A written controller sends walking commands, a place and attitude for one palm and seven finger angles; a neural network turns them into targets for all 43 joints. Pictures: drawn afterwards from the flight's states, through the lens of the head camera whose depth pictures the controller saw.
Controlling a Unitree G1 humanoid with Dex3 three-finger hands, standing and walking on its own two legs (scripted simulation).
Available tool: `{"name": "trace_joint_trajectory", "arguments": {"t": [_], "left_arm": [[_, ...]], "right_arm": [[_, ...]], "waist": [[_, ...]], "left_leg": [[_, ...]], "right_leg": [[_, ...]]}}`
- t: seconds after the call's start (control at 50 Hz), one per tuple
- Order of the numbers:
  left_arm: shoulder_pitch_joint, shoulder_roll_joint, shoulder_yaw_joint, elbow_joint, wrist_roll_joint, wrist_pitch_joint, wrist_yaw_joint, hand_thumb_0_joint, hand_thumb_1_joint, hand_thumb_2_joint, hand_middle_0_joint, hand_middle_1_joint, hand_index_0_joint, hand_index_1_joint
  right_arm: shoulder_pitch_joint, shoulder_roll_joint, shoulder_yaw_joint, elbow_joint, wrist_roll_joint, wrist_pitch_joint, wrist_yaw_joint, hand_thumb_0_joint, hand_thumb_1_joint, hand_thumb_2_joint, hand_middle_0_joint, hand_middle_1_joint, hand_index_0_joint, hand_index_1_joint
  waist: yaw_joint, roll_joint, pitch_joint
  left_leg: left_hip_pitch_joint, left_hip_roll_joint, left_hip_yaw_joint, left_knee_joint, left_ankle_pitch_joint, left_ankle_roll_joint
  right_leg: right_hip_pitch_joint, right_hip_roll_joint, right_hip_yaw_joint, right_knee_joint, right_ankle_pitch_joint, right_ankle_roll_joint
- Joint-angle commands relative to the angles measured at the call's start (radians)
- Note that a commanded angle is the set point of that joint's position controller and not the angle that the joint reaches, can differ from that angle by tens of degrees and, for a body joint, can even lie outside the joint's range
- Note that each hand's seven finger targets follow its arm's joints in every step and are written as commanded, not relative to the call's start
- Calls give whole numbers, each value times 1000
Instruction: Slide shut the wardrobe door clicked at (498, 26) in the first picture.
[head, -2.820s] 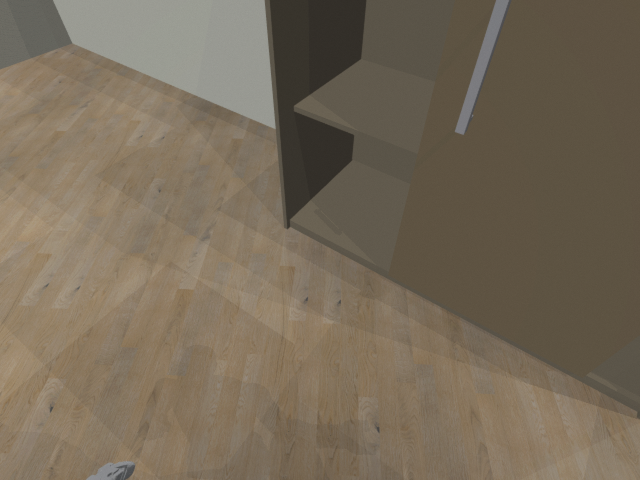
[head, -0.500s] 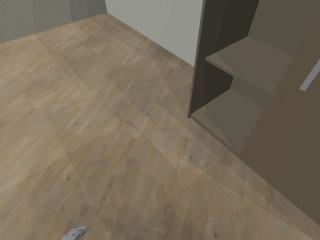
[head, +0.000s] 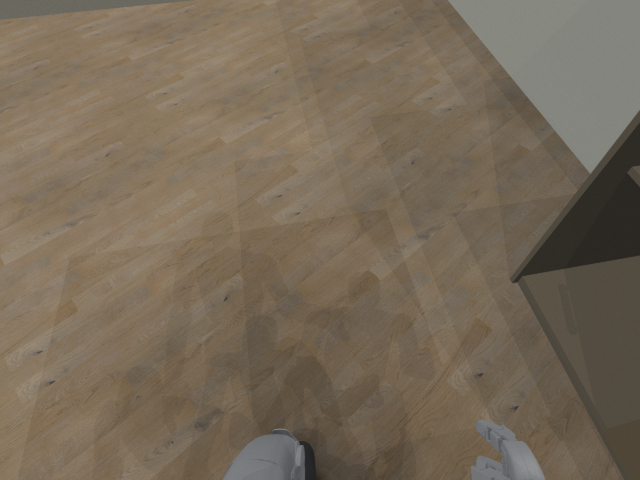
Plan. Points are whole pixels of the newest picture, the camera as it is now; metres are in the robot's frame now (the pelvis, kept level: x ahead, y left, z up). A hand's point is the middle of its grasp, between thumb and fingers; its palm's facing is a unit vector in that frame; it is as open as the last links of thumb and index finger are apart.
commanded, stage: walk to a spot facing it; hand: right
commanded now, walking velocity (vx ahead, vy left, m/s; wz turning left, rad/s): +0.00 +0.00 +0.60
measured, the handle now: out of the picture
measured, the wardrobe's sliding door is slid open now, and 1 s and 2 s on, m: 0.49 0.49 0.49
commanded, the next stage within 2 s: turn to face it in 1.70 s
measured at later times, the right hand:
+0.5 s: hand (510, 452) +0.20 -0.24 -0.17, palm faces -0.19 +0.96 -0.19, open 7.4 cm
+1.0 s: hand (435, 375) +0.29 -0.13 -0.15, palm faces -0.56 +0.79 -0.25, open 7.4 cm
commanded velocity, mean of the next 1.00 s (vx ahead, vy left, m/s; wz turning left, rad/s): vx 0.02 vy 0.00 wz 0.60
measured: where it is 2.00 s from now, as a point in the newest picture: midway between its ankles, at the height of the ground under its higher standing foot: (319, 461)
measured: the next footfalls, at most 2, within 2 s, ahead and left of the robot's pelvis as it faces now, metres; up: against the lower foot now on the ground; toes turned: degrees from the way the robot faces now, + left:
left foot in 0.02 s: +0.15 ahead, +0.09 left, +0.00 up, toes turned +7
right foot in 0.44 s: +0.16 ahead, -0.15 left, +0.00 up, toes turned +12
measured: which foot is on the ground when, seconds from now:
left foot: up 0.00-0.00, down 0.02-0.44, up 0.46-0.90, down 0.92-1.00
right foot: down 0.00-0.02, up 0.04-0.42, down 0.44-0.92, up 0.94-1.00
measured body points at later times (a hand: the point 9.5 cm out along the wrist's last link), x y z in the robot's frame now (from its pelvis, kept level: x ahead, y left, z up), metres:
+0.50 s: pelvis +0.08 -0.06 +0.01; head +0.12 -0.08 +0.45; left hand +0.15 +0.21 -0.10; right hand +0.21 -0.29 -0.15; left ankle +0.09 +0.07 -0.69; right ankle +0.12 -0.16 -0.72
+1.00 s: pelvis +0.08 -0.04 +0.00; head +0.10 -0.01 +0.45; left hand -0.08 +0.18 -0.15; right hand +0.32 -0.18 -0.13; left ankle +0.01 +0.05 -0.72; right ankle +0.12 -0.17 -0.68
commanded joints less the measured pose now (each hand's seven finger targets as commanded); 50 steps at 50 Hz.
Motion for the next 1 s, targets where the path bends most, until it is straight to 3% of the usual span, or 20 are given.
{"name": "trace_joint_trajectory", "arguments": {"t": [0.0, 0.02, 0.04, 0.1, 0.16, 0.24, 0.32, 0.38, 0.4, 0.42, 0.44, 0.48, 0.54, 0.76, 0.86, 0.88, 0.9, 0.92, 0.94, 0.98], "left_arm": [[-7, 104, 24, -145, -36, -22, 0, 0, 900, 900, -200, -300, -200, -300], [-83, 128, 28, -171, -26, -22, 15, 0, 900, 900, -200, -300, -200, -300], [-99, 117, 25, -186, -23, -17, 12, 0, 900, 900, -200, -300, -200, -300], [-127, 115, 21, -157, -2, 32, 11, 0, 900, 900, -200, -300, -200, -300], [-79, 91, 21, -146, 0, 55, 7, 0, 900, 900, -200, -300, -200, -300], [-171, 100, 25, -192, 0, 49, -2, 0, 900, 900, -200, -300, -200, -300], [-249, 96, 26, -236, -12, 30, 1, 0, 900, 900, -200, -300, -200, -300], [-199, 112, 30, -229, -19, 14, 13, 0, 900, 900, -200, -300, -200, -300], [-159, 161, 39, -226, -16, 4, 18, 0, 900, 900, -200, -300, -200, -300], [-178, 264, 57, -249, -3, 3, 14, 0, 900, 900, -200, -300, -200, -300], [-224, 267, 58, -250, 0, 9, 15, 0, 900, 900, -200, -300, -200, -300], [-311, 195, 37, -275, 3, 2, 17, 0, 900, 900, -200, -300, -200, -300], [-307, 166, 29, -268, 0, -2, 16, 0, 900, 900, -200, -300, -200, -300], [-176, 212, 67, -178, 3, 13, 3, 0, 900, 900, -200, -300, -200, -300], [-180, 224, 79, -161, 1, 17, -8, 0, 900, 900, -200, -300, -200, -300], [-173, 198, 72, -171, -8, 19, -12, 0, 900, 900, -200, -300, -200, -300], [-200, 110, 45, -224, -10, 21, -17, 0, 900, 900, -200, -300, -200, -300], [-254, 128, 40, -252, -8, 35, -3, 0, 900, 900, -200, -300, -200, -300], [-290, 120, 37, -256, -9, 40, 3, 0, 900, 900, -200, -300, -200, -300], [-310, 152, 43, -240, 1, 44, -8, 0, 900, 900, -200, -300, -200, -300]], "right_arm": [[397, -274, -60, 19, 15, -52, -42, 0, -900, -900, 200, 300, 200, 300], [390, -285, -62, 14, 39, -42, -57, 0, -900, -900, 200, 300, 200, 300], [314, -268, -57, -12, 36, -35, -63, 0, -900, -900, 200, 300, 200, 300], [123, -167, -29, -60, 26, -26, -80, 0, -900, -900, 200, 300, 200, 300], [82, -164, -28, -64, 10, -24, -74, 0, -900, -900, 200, 300, 200, 300], [109, -168, -33, -70, 9, -12, -58, 0, -900, -900, 200, 300, 200, 300], [155, -183, -46, -83, 7, -3, -53, 0, -900, -900, 200, 300, 200, 300], [147, -170, -47, -95, 17, 5, -57, 0, -900, -900, 200, 300, 200, 300], [147, -128, -40, -110, 24, 6, -56, 0, -900, -900, 200, 300, 200, 300], [166, -73, -31, -131, 30, 6, -43, 0, -900, -900, 200, 300, 200, 300], [173, -107, -40, -117, 9, 10, -44, 0, -900, -900, 200, 300, 200, 300], [197, -126, -58, -82, 7, 12, -32, 0, -900, -900, 200, 300, 200, 300], [232, -91, -50, -56, 11, 26, -22, 0, -900, -900, 200, 300, 200, 300], [105, -56, -28, -66, 14, 28, -17, 0, -900, -900, 200, 300, 200, 300], [171, -72, -30, -48, 12, 4, -28, 0, -900, -900, 200, 300, 200, 300], [250, -134, -42, -27, 9, -9, -37, 0, -900, -900, 200, 300, 200, 300], [309, -257, -65, -8, 3, -23, -53, 0, -900, -900, 200, 300, 200, 300], [360, -278, -68, 4, 26, -17, -63, 0, -900, -900, 200, 300, 200, 300], [335, -272, -76, 2, 25, -15, -69, 0, -900, -900, 200, 300, 200, 300], [213, -194, -55, -30, 22, -10, -72, 0, -900, -900, 200, 300, 200, 300]], "waist": [[-184, 171, -440], [-190, 51, -428], [-155, 115, -422], [-51, 12, -196], [-7, 67, -176], [-37, 142, -148], [-73, 163, -173], [-38, 139, -212], [-15, 16, -241], [-29, -281, -210], [-33, -277, -172], [-78, -157, -122], [-83, -179, -140], [-12, -229, -133], [-60, -195, -192], [-104, -61, -247], [-133, 276, -257], [-160, 208, -264], [-152, 262, -252], [-111, 181, -147]], "left_leg": [[837, 434, -628, -160, 801, 251], [766, 433, -557, -188, 918, 294], [709, 388, -551, -205, 747, 274], [276, 267, -381, -320, 441, 183], [114, 205, -356, -362, 219, 159], [79, 151, -403, -384, -23, 136], [141, 150, -487, -330, 78, 142], [119, 113, -497, -230, 173, 81], [17, 34, -427, -113, 77, 28], [-164, -99, -247, 141, -288, -42], [-177, -50, -216, 368, -378, -70], [-129, -12, -212, 545, -276, -79], [-111, 6, -172, 593, -172, -102], [25, 42, -54, 173, -255, -91], [264, 3, -17, -168, -61, -39], [467, 85, -122, -284, 110, -2], [658, 353, -473, -310, 518, 106], [598, 424, -502, -280, 683, 194], [565, 371, -518, -311, 508, 202], [447, 285, -440, -368, 131, 172]], "right_leg": [[-600, 42, 110, 886, -126, 51], [-620, 21, 296, 919, -134, 31], [-640, -7, 338, 922, -63, 37], [-520, -45, 331, 742, 63, 51], [-441, -17, 312, 619, 97, 55], [-429, 28, 300, 455, 127, 49], [-368, 89, 289, 249, 89, 37], [-175, 98, 288, -58, 204, 26], [-44, -23, 413, -198, 215, -15], [4, -301, 678, -290, 359, -111], [-86, -394, 701, -290, 420, -170], [-190, -280, 526, -252, 510, -162], [-150, -178, 334, -223, 605, -122], [-62, -256, 215, -175, 677, -149], [-126, -246, 135, 14, 672, -67], [-255, -212, 99, 197, 572, -10], [-594, -56, 78, 432, -50, 53], [-639, -19, 239, 568, -168, 57], [-677, -24, 297, 622, -136, 54], [-672, -44, 320, 616, 17, 58]]}}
